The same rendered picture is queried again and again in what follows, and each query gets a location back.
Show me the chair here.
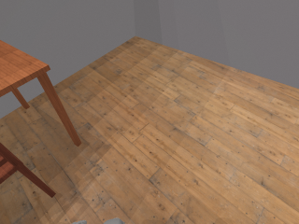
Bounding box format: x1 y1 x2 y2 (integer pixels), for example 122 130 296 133
0 143 56 198

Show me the table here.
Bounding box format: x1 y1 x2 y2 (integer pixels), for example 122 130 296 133
0 40 82 147

